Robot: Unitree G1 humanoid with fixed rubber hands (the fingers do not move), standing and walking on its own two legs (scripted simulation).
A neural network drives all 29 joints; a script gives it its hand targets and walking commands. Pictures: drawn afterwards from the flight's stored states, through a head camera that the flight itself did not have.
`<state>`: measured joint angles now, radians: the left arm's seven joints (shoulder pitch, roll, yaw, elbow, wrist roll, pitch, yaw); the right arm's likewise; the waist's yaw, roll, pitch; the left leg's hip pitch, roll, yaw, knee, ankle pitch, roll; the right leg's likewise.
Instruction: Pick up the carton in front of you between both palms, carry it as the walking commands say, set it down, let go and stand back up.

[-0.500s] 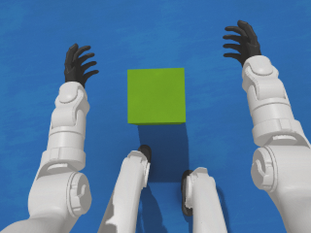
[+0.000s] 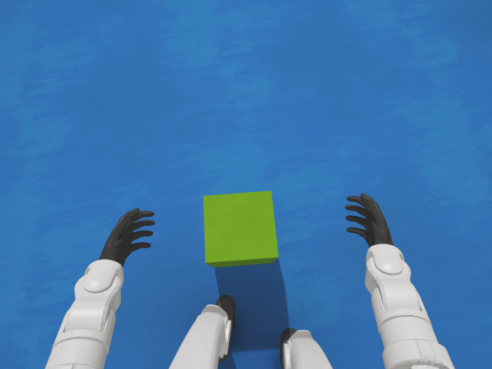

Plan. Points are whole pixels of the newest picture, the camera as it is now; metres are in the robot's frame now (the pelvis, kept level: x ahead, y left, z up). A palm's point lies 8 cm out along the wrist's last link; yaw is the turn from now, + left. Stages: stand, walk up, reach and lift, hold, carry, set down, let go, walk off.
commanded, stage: let go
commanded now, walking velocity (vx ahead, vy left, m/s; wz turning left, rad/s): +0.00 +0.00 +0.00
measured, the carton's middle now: (240, 232) +0.41 +0.07 -0.60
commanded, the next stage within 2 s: stand in 0.90 s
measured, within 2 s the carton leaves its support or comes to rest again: neither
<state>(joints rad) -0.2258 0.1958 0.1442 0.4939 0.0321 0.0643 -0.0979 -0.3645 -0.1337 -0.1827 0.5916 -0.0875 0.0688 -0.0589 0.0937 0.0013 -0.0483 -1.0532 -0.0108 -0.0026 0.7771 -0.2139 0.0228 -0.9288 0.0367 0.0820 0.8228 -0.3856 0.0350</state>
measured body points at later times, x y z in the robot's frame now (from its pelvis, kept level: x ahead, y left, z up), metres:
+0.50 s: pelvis +0.05 -0.03 +0.05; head +0.09 -0.03 +0.50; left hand +0.21 +0.21 -0.03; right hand +0.24 -0.26 -0.03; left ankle +0.07 +0.10 -0.69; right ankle -0.01 -0.14 -0.69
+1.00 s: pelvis +0.05 -0.02 +0.05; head +0.05 -0.01 +0.50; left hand +0.20 +0.25 -0.04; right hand +0.22 -0.27 -0.04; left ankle +0.07 +0.10 -0.69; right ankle -0.01 -0.14 -0.69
